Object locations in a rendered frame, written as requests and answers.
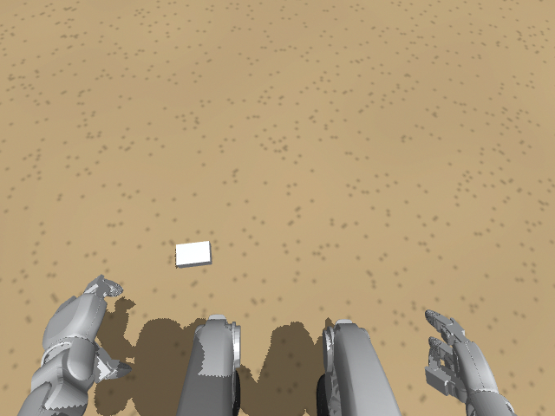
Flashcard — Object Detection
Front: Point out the right robot hand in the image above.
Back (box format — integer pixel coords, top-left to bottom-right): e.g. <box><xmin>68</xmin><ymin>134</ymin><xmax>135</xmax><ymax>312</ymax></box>
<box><xmin>425</xmin><ymin>309</ymin><xmax>499</xmax><ymax>404</ymax></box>

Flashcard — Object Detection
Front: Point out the left robot arm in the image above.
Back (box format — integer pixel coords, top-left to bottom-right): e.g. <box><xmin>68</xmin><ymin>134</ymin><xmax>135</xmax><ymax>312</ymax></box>
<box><xmin>17</xmin><ymin>337</ymin><xmax>96</xmax><ymax>416</ymax></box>

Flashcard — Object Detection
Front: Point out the left robot hand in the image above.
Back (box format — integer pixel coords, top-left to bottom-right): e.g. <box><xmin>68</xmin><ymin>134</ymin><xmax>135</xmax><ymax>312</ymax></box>
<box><xmin>42</xmin><ymin>274</ymin><xmax>132</xmax><ymax>384</ymax></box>

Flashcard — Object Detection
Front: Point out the small box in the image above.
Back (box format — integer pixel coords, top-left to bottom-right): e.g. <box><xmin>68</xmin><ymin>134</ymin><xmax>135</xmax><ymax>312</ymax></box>
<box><xmin>176</xmin><ymin>241</ymin><xmax>212</xmax><ymax>268</ymax></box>

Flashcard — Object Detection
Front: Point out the right robot arm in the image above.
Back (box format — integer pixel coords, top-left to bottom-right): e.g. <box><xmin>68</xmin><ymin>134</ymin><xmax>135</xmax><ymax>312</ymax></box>
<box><xmin>466</xmin><ymin>391</ymin><xmax>518</xmax><ymax>416</ymax></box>

